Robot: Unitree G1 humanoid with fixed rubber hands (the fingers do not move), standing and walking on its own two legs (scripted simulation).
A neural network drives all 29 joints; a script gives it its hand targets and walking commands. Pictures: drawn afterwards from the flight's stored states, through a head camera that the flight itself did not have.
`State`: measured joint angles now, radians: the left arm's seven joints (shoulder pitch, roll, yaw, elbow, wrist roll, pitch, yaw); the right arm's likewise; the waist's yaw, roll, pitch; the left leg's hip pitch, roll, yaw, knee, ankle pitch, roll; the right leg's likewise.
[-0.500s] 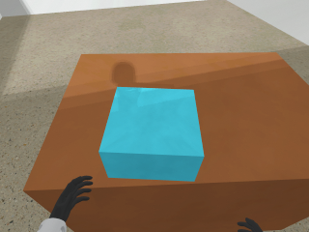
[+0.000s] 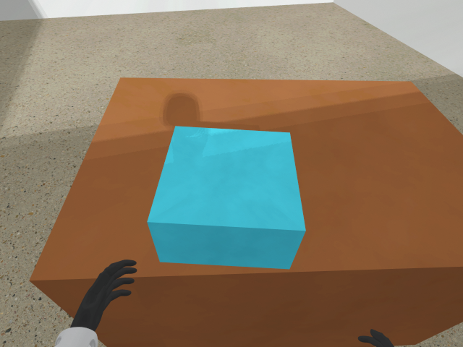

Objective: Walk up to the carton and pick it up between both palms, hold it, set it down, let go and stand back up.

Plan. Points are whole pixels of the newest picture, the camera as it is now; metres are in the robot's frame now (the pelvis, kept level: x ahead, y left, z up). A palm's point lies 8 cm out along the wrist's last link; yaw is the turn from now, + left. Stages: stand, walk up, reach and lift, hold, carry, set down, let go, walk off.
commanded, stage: stand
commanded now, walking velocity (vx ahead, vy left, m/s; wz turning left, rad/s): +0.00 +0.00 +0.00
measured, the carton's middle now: (228, 193) +0.43 +0.02 +0.01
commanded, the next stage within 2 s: none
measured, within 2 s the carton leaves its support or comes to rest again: neither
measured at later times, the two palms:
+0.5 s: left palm (92, 313) +0.19 +0.23 +0.00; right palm out of the picture +0.12 -0.27 -0.09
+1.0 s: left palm (91, 313) +0.19 +0.23 +0.00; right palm out of the picture +0.13 -0.27 -0.09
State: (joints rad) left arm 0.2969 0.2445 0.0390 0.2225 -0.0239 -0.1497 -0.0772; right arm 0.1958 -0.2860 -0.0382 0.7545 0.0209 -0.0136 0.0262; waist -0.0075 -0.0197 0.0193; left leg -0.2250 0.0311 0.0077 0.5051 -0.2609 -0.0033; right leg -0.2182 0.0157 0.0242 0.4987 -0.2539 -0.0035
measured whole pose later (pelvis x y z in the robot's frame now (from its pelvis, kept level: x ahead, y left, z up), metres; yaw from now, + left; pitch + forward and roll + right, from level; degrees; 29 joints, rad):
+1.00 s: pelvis +0.00 +0.00 +0.00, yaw +0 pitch -1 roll +0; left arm 0.30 0.26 0.03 0.22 -0.02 -0.19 -0.08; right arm 0.20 -0.29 -0.05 0.74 0.02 -0.01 0.03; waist -0.01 -0.02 0.02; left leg -0.25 0.03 0.01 0.52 -0.29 0.00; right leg -0.24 0.02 0.02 0.51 -0.26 0.00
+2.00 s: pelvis +0.00 +0.00 +0.00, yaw +0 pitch +0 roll +0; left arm 0.31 0.28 0.01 0.22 -0.02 -0.22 -0.07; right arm 0.19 -0.29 -0.05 0.74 0.02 -0.01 0.03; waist -0.01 -0.02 0.02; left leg -0.27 0.03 0.01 0.55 -0.31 0.00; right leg -0.25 0.02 0.02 0.52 -0.27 0.00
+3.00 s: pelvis +0.00 +0.00 +0.00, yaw +1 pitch +0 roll +0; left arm 0.31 0.30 -0.01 0.22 -0.02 -0.24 -0.06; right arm 0.19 -0.30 -0.05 0.75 0.02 -0.01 0.04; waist -0.01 -0.02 0.02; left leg -0.28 0.03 0.00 0.56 -0.30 0.00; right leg -0.26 0.02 0.02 0.54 -0.28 0.00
